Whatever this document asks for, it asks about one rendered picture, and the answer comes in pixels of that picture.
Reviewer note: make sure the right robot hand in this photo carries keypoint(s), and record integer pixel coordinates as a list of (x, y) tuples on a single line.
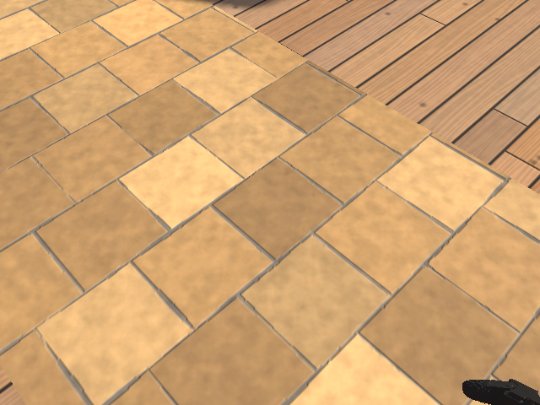
[(494, 392)]

